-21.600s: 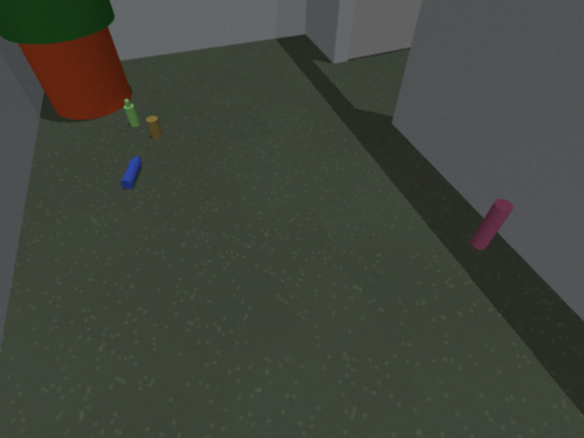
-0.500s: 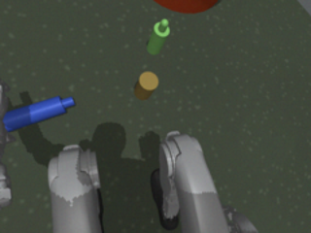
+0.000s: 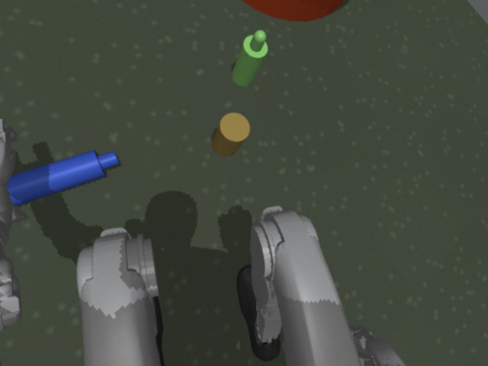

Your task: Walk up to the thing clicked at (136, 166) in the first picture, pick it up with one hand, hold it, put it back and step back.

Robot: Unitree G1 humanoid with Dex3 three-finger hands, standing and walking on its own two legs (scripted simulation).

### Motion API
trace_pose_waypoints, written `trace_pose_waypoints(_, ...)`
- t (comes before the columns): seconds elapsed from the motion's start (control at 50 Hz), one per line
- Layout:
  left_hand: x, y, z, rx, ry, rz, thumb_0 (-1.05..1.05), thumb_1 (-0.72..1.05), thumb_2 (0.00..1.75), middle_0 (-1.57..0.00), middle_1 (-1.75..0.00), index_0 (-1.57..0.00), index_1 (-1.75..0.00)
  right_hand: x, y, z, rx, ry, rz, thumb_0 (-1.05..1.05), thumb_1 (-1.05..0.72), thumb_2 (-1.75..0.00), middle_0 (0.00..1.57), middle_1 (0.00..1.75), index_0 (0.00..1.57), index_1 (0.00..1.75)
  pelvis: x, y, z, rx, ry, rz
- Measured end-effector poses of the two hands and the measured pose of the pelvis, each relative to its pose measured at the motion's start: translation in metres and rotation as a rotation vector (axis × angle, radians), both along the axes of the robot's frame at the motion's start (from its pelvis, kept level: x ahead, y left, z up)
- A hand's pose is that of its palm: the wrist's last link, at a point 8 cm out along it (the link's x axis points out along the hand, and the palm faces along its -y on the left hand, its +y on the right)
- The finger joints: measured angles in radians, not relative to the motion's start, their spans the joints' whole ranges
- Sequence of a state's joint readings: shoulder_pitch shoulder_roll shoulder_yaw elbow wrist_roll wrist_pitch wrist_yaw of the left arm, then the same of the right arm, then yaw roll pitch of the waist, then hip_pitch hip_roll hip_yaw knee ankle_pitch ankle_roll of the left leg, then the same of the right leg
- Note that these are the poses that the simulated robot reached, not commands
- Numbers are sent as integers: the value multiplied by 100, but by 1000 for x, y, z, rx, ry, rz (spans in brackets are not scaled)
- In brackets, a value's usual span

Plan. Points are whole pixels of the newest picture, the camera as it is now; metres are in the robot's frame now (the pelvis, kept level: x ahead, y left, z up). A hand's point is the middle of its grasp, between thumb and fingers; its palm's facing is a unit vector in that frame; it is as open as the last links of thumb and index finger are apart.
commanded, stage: approach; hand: left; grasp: from above
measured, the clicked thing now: (64, 174) +0.45 +0.29 -0.30
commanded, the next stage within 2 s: close in in 0.44 s
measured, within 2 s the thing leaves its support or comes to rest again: neither
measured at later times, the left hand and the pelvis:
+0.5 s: hand (50, 144) +0.48 +0.28 -0.19, palm faces -0.34 -0.15 -0.93, open 14.3 cm; pelvis +0.00 +0.00 -0.01, yaw -1 degrees
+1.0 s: hand (45, 180) +0.43 +0.30 -0.23, palm faces -0.43 -0.18 -0.88, open 14.4 cm; pelvis +0.00 +0.00 -0.01, yaw -2 degrees
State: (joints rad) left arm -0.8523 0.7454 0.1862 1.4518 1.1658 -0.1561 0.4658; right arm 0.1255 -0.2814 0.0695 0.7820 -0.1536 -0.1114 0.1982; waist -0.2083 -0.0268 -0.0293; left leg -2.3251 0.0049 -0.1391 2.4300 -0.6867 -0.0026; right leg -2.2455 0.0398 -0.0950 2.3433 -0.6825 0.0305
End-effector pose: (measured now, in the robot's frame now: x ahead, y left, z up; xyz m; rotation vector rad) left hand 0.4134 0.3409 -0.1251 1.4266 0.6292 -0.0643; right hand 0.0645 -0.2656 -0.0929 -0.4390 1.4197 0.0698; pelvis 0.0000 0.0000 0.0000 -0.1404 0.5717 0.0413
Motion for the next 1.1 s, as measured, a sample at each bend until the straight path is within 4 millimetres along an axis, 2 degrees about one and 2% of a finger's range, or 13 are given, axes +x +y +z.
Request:
trace_pose_waypoints(0.1,-3,-4,0,6,10,-23,0,-56,103,-10,-102,-8,-104,2,1,0,3,-3,-1,0,-90,-90,21,30,20,30,1,0,1,3,6,3)
trace_pose_waypoints(0.18,1,-16,-1,5,12,-55,0,-58,104,-9,-102,-7,-104,5,1,1,3,-12,8,0,-90,-90,21,30,20,30,0,0,2,6,11,3)
trace_pose_waypoints(0.32,34,-47,-3,-4,-30,-97,0,-59,106,-9,-102,-6,-104,-2,-3,6,-17,-26,22,0,-90,-90,21,30,20,30,-2,-2,-1,4,3,-4)
trace_pose_waypoints(0.4,57,-58,-5,-2,-59,-79,0,-59,106,-9,-102,-6,-105,-17,-7,9,-30,-9,11,0,-90,-90,21,30,20,30,-2,-2,-5,-1,0,-11)
trace_pose_waypoints(0.48,69,-62,-7,4,-77,-49,0,-59,106,-9,-103,-6,-105,-36,-7,9,-21,34,-24,0,-90,-90,20,30,20,30,0,-2,-7,-5,6,-20)
trace_pose_waypoints(0.54,66,-58,-5,23,-70,-24,0,-59,105,-9,-102,-6,-105,-47,-4,7,5,69,-54,0,-90,-90,20,30,20,30,2,-2,-6,-2,12,-23)
trace_pose_waypoints(0.6,54,-47,-3,42,-35,9,0,-59,105,-8,-102,-6,-104,-50,1,2,40,88,-76,1,-90,-90,20,30,20,30,4,-3,-4,4,15,-24)
trace_pose_waypoints(0.7,28,-26,-6,34,58,45,0,-59,103,-8,-101,-6,-103,-41,9,-5,85,81,-53,1,-90,-90,21,30,20,30,2,-3,-1,11,3,-18)
trace_pose_waypoints(0.78,19,-17,-15,-1,87,24,0,-59,102,-8,-102,-6,-103,-30,6,-6,70,51,-5,0,-90,-90,21,30,20,30,-2,-3,-5,5,-18,-13)
trace_pose_waypoints(0.96,17,-35,-45,-73,19,-118,0,-58,101,-8,-101,-6,-102,-7,-4,9,-37,12,74,0,-90,-90,20,30,20,30,-1,0,-14,-25,-42,-15)
trace_pose_waypoints(1.1,27,-47,-60,-32,-38,-111,0,-57,102,-8,-97,-6,-99,-5,-5,15,-45,7,115,0,-89,-90,20,30,20,30,1,2,-19,-37,-51,-25)
